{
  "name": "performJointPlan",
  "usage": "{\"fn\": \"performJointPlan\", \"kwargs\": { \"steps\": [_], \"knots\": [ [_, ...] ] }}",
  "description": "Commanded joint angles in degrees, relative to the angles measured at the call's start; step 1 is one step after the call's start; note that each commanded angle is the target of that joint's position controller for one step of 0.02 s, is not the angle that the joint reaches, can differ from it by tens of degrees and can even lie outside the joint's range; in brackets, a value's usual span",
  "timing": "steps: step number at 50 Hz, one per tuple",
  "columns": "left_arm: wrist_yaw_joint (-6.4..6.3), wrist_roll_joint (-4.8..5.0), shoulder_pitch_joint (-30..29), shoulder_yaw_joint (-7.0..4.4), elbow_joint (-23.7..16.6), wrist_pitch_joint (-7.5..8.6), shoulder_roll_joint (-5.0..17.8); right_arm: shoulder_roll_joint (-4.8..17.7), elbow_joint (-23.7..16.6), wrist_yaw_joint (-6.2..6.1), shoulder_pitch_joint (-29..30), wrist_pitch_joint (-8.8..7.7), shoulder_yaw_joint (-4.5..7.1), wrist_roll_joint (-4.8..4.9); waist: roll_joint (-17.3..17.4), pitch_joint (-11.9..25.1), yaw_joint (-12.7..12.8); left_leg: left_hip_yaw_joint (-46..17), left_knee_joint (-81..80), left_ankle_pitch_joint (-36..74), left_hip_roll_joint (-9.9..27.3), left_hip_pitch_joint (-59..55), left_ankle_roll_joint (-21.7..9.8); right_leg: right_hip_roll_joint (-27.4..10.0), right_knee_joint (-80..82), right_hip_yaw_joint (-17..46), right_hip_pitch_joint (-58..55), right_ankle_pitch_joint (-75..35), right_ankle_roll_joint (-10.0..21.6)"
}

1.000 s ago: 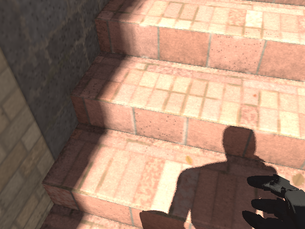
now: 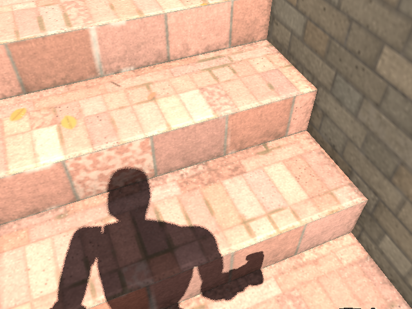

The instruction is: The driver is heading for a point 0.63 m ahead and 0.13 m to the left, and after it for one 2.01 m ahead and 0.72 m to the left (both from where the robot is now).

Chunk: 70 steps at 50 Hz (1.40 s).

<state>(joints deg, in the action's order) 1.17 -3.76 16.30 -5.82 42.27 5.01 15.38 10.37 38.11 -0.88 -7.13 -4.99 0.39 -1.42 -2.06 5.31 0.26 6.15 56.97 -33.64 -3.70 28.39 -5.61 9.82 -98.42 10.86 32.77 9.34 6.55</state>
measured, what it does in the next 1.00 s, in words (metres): climbs, turning left: right foot 0.16 m higher, then left foot 0.16 m higher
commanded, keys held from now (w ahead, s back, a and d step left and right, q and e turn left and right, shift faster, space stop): w+q+shift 0.44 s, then w+shift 0.56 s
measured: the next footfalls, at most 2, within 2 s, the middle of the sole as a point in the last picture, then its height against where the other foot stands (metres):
right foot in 0.26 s outside the picture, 0.16 m higher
left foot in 0.62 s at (124, 226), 0.16 m higher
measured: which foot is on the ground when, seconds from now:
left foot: down 0.00-0.26, up 0.28-0.60, down 0.62-0.94, up 0.96-1.00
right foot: up 0.00-0.24, down 0.26-0.62, up 0.64-0.90, down 0.92-1.00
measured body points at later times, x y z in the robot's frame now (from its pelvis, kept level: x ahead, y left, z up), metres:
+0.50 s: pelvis +0.44 +0.09 +0.22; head +0.44 +0.10 +0.67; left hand +0.34 +0.34 +0.07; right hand +0.78 -0.02 +0.24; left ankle +0.45 +0.21 -0.20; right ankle +0.37 -0.05 -0.51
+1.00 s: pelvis +0.85 +0.28 +0.47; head +0.86 +0.28 +0.92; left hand +0.97 +0.55 +0.41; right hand +0.97 +0.04 +0.34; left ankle +0.63 +0.29 -0.12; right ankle +0.91 +0.24 -0.19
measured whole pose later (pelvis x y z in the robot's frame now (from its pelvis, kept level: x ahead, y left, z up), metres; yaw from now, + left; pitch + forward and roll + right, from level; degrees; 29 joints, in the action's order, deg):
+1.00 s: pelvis +0.85 +0.28 +0.47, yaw +27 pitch +5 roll -2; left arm -1.0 -1.5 2.7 2.1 34.5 4.0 7.2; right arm 13.4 50.7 0.8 -26.7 -8.5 4.2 0.2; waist 2.3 4.4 0.0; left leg -8.2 76.5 -3.1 -7.5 20.9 -6.3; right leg 4.5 -62.1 -6.6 38.5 29.2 6.4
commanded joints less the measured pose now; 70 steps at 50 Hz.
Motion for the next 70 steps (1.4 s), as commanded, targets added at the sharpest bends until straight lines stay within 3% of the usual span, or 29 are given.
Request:
{"fn": "performJointPlan", "kwargs": {
  "steps": [1,8,10,11,13,15,16,19,24,27,29,31,32,34,36,38,41,46,47,48,50,52,58,60,63,64,65,66,70],
  "knots": [
    [0.64,-2.55,-11.55,6.19,-12.95,-0.25,-11.81,0.18,10.4,1.28,-15.11,-1.79,2.04,0.5,0.11,-4.75,0.41,-32.24,-30.0,25.92,12.99,-26.41,-9.58,-0.78,-38.01,-3.8,42.25,13.47,1.58],
    [-0.73,1.72,-38.88,10.08,-29.87,-2.94,-12.66,3.75,18.38,-0.46,-28.67,-2.85,2.22,1.26,2.85,-17.31,-2.01,-19.8,-57.34,48.69,8.68,-7.57,-3.6,-9.67,-7.91,-20.36,38.1,26.71,1.1],
    [-0.26,3.17,-22.71,8.77,-24.82,-2.97,-9.56,6.46,11.98,-1.81,-20.55,-2.83,2.94,4.21,4.52,2.1,6.39,-15.32,-53.05,108.99,7.06,0.22,-4.52,-3.68,19.75,-22.65,-12.27,9.82,0.09],
    [-1.85,4.67,-10.5,6.15,-23.15,-2.88,-5.5,16.58,9.3,-1.54,-18.35,-5.04,5.72,5.22,12.18,12.73,13.45,-18.5,-43.94,130.9,12.02,-0.24,-5.97,-2.08,23.41,-17.09,-32.69,7.1,-1.1],
    [-4.09,2.04,1.63,0.45,-17.9,-5.16,5.49,23.5,4.75,0.51,-7.72,-9.24,9.95,5.77,8.55,24.46,22.88,-23.55,-10.92,148.09,14.25,-13.6,-4.5,-2.42,42.37,-10.05,-38.79,16.75,-0.09],
    [-3.31,0.46,-3.26,-1.49,-11.04,-3.5,9.56,8.64,1.3,2.73,-10.94,-9.51,7.78,5.81,-19.36,25.78,11.02,-19.42,50.85,29.97,-7.17,8.42,1.38,-30.45,71.02,35.9,-41.87,-20.72,13.07],
    [-2.78,-0.63,-3.74,-0.72,-10.05,-2.81,4.04,5.53,-1.54,2.23,-9.04,-7.41,7.06,2.24,-2.04,21.19,8.18,-18.47,61.48,27.17,-2.32,16.93,-0.49,-32.22,72.16,35.16,-40.5,-13.27,13.81],
    [-1.25,0.17,3.87,2.85,6.61,2.24,-9.19,-8.91,-7.93,0.97,1.86,-2.0,0.34,-2.61,6.46,-4.28,3.17,-15.39,77.68,14.78,3.57,45.84,-7.12,-26.59,71.39,13.44,-33.17,2.95,7.1],
    [0.23,0.94,-2.71,5.63,14.65,5.11,-8.97,-9.59,-18.86,-2.13,15.44,4.1,-2.87,0.51,-3.0,-20.48,-9.31,-9.17,62.17,0.7,3.75,40.0,-6.21,-21.42,97.04,-19.68,0.67,-13.01,-4.69],
    [-2.65,7.6,-3.64,4.89,10.69,4.98,2.47,0.33,-10.23,0.95,-0.42,4.08,-1.47,1.66,2.68,-1.35,-14.12,6.19,29.93,22.34,-2.76,-13.15,-2.46,-16.96,98.85,-27.56,10.52,-64.28,3.55],
    [-2.37,11.06,-10.71,-0.47,5.79,9.32,21.76,6.34,-5.43,0.11,-14.37,3.87,0.92,0.62,-1.44,16.57,-21.39,4.49,22.01,21.07,-4.54,-23.28,0.24,-23.26,78.94,-24.63,-11.34,-119.13,3.76],
    [-0.33,8.85,-8.58,-1.29,2.11,6.4,15.13,11.68,-4.62,0.9,-14.97,1.41,3.37,1.89,2.22,19.01,-19.17,-9.25,-21.62,24.35,-4.22,-23.12,-4.68,-16.12,30.87,-18.92,-24.92,-80.61,0.11],
    [1.35,1.84,-1.4,0.12,-0.15,5.56,6.48,15.95,0.04,1.32,-11.93,1.26,5.8,1.65,16.77,13.88,-7.81,-24.92,-19.27,68.1,4.74,-35.14,-7.94,-6.16,4.2,-12.46,0.04,-0.25,-3.84],
    [-0.47,0.7,-10.25,4.01,-10.52,4.63,-5.63,18.03,0.99,1.64,-14.65,1.89,6.82,0.39,4.58,17.1,-6.88,-44.31,-25.63,54.53,16.49,-42.1,-15.58,-1.17,-37.53,-1.36,31.45,8.52,-1.56],
    [-1.27,-1.86,-16.9,7.08,-15.3,4.31,-10.96,8.04,10.42,2.47,-18.61,0.51,3.98,-0.27,3.56,-5.45,-2.97,-31.32,-30.11,34.88,11.29,-31.49,-8.5,-5.17,-41.7,-5.99,49.49,13.32,1.31],
    [-0.89,0.77,-13.42,7.62,-14.41,2.29,-9.57,0.27,10.99,2.11,-12.93,-0.75,1.14,-0.63,0.59,-10.53,2.88,-18.61,-36.65,36.66,8.51,-14.87,-3.5,-7.57,-26.6,-9.64,40.19,15.44,1.42],
    [-3.16,0.8,-28.46,10.27,-23.37,-0.11,-12.28,0.42,17.16,1.69,-15.93,-2.24,0.05,1.06,3.82,-13.95,3.92,-9.65,-55.27,43.07,9.42,-4.12,-1.02,-9.89,-10.84,-15.72,35.15,24.28,2.33],
    [-3.67,4.52,9.83,4.23,-11.09,-2.15,2.72,25.25,7.26,0.1,-2.75,-7.42,7.99,7.12,8.28,20.54,22.11,-9.3,-22.48,145.82,15.26,-12.51,-2.72,-3.22,36.62,-18.15,-31.3,7.12,-1.24],
    [-3.54,3.08,12.69,2.15,-8.46,-1.81,8.01,20.19,5.6,1.19,-2.57,-7.74,7.91,5.62,0.13,21.52,21.8,-11.25,6.41,114.93,8.22,-10.77,0.78,-8.14,52.2,-3.94,-35.63,4.04,5.6],
    [-2.77,1.65,14.07,0.31,-2.54,-2.4,12.51,8.1,3.46,2.66,-2.86,-7.81,5.11,1.32,-17.91,17.13,15.41,-13.45,39.26,26.03,-9.69,3.51,1.88,-18.97,60.66,14.47,-39.01,-32.16,10.38],
    [-2.01,2.18,1.51,1.75,-0.92,-1.32,3.23,-1.63,-3.89,2.36,-9.73,-5.22,2.4,-1.32,-1.88,13.04,1.29,-19.98,65.89,23.33,-6.55,25.73,-1.83,-24.81,73.63,34.22,-34.98,5.0,12.23],
    [-0.84,1.51,5.92,3.64,7.53,0.8,-4.4,-9.06,-9.44,1.03,0.82,-2.96,-1.68,-3.88,3.88,-7.18,0.25,-15.4,84.0,11.67,-3.97,48.5,-5.02,-21.02,74.78,14.62,-28.55,5.12,7.26],
    [-0.49,4.42,6.12,5.7,15.7,2.28,-4.7,-7.05,-17.36,-1.67,14.17,1.24,-5.22,0.61,-1.44,-17.07,-7.2,1.2,44.81,3.42,1.03,29.77,-2.64,-13.44,97.93,-14.53,5.34,-20.43,-0.9],
    [-2.52,8.37,5.93,4.53,11.13,3.72,2.18,-0.63,-11.01,-0.47,1.84,0.89,-3.59,1.63,0.94,0.69,-10.11,9.23,24.35,17.76,-2.26,-13.4,-0.51,-12.56,95.53,-15.23,8.26,-70.58,3.65],
    [-2.73,8.05,-0.78,-2.12,5.12,6.31,19.74,6.58,-6.02,-0.99,-17.4,2.14,0.97,1.62,-5.17,20.04,-20.3,2.05,2.31,12.06,-3.24,-20.05,-1.28,-22.17,62.68,-9.23,-24.16,-107.06,2.43],
    [-1.52,8.91,-1.84,-2.45,3.02,6.49,16.31,11.5,-3.47,-0.67,-20.13,1.79,3.22,0.54,1.83,21.77,-21.43,-7.26,-8.82,15.87,-1.77,-27.85,-5.78,-16.16,37.73,-9.19,-19.12,-97.17,-0.25],
    [0.39,5.63,-4.16,-0.01,-0.3,6.98,2.95,15.97,1.0,-0.44,-20.34,2.23,4.96,-0.44,19.52,16.33,-15.7,-34.83,-27.06,28.14,11.4,-30.16,-12.99,1.09,4.35,-7.54,-1.15,-9.21,-3.07],
    [1.15,2.22,2.1,1.7,-4.87,6.93,-3.38,11.47,0.28,-0.57,-12.59,2.15,5.01,-0.86,12.71,19.1,-7.61,-53.52,-33.55,14.24,16.77,-30.55,-15.9,1.58,-16.51,6.29,12.92,-3.29,-0.12],
    [-0.83,0.21,-9.06,7.48,-14.03,2.13,-15.41,-2.18,12.83,0.31,-15.75,-1.34,1.31,-1.21,0.56,-9.55,0.06,-26.64,-35.16,14.8,13.52,-16.1,-6.91,-3.72,-42.15,0.88,44.35,9.68,4.31]
  ]
}}
Keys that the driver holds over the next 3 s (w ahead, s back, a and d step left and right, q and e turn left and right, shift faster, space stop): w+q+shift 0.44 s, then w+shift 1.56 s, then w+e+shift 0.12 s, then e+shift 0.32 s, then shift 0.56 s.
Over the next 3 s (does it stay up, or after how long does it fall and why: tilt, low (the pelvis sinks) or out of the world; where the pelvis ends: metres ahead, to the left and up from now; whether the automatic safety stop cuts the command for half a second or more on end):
stays up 2.14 0.87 1.04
